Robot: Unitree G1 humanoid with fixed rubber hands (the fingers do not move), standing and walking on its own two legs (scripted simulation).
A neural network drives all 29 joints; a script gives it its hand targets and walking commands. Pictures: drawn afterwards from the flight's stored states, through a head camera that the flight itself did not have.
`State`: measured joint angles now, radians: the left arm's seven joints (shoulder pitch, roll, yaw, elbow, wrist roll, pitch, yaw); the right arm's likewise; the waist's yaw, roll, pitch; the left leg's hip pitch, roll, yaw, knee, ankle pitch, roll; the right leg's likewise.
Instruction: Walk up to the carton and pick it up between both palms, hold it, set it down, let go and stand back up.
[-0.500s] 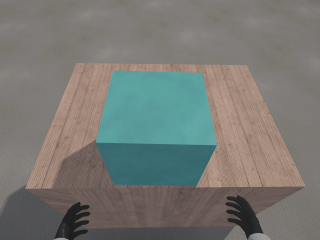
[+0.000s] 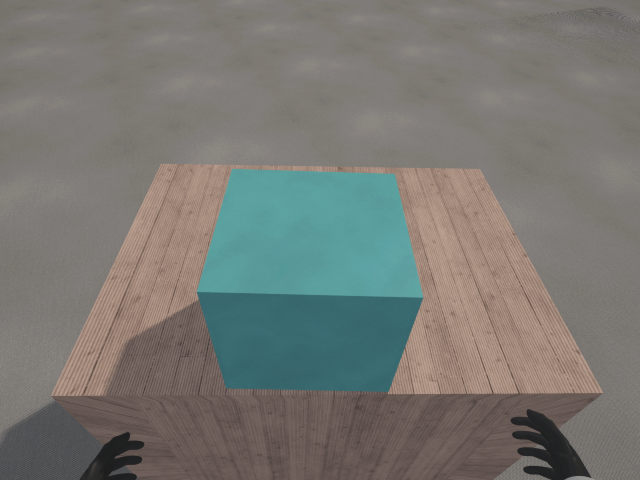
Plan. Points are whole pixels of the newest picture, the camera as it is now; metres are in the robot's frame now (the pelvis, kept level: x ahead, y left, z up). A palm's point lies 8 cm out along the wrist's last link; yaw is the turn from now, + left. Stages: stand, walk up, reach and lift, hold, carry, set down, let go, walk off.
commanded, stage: stand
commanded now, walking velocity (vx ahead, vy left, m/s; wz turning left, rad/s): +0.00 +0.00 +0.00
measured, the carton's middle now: (310, 280) +0.40 +0.02 +0.01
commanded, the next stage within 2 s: none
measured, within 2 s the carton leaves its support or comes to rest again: neither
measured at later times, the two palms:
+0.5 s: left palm out of the picture +0.10 +0.29 -0.09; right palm out of the picture +0.13 -0.29 -0.07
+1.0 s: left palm out of the picture +0.08 +0.30 -0.10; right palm out of the picture +0.12 -0.29 -0.08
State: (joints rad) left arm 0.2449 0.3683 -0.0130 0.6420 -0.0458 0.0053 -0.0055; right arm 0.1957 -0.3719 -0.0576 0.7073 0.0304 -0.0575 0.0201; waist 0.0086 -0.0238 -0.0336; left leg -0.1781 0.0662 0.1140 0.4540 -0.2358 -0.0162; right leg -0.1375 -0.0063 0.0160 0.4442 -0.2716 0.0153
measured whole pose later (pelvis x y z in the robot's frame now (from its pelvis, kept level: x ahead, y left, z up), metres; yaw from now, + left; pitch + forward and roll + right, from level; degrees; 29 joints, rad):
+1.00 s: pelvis +0.00 +0.00 +0.00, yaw +0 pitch -2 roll +0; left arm 0.24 0.38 -0.01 0.85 -0.05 -0.01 -0.01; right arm 0.20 -0.37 -0.01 0.82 0.03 -0.03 0.02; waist 0.01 -0.01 -0.01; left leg -0.18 0.07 0.11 0.45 -0.23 -0.02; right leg -0.14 -0.01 0.02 0.44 -0.27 0.02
